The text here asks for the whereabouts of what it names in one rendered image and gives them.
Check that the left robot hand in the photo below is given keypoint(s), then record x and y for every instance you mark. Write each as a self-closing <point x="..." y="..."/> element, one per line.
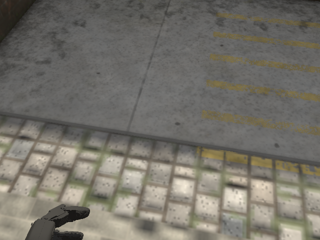
<point x="44" y="228"/>

